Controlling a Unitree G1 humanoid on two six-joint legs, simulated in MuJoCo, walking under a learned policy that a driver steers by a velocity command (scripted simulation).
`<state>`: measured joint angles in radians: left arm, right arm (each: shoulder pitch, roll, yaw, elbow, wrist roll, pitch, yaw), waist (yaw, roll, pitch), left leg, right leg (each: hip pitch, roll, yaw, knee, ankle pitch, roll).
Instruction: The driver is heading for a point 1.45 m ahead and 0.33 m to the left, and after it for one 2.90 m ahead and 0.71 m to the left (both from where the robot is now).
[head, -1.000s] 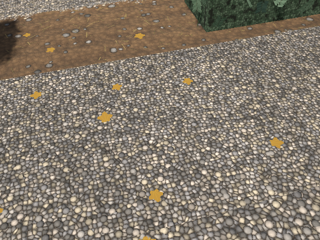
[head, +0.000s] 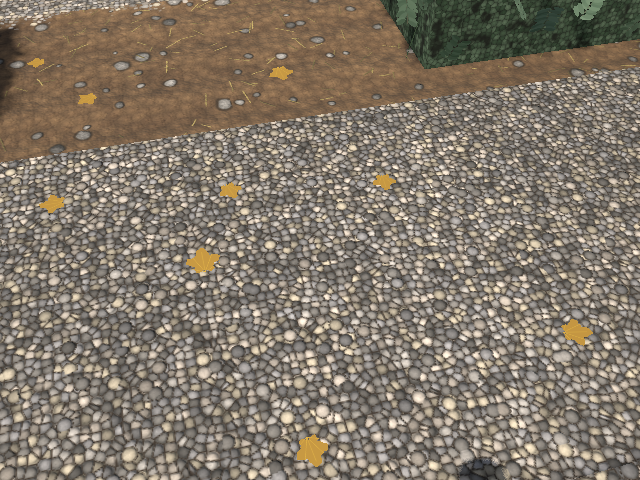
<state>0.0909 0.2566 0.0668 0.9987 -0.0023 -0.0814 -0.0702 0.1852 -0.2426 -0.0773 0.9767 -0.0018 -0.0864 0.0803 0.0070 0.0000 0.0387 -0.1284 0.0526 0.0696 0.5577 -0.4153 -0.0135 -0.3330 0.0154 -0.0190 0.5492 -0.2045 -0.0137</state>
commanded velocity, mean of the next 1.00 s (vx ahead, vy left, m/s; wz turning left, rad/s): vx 0.00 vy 0.00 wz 0.00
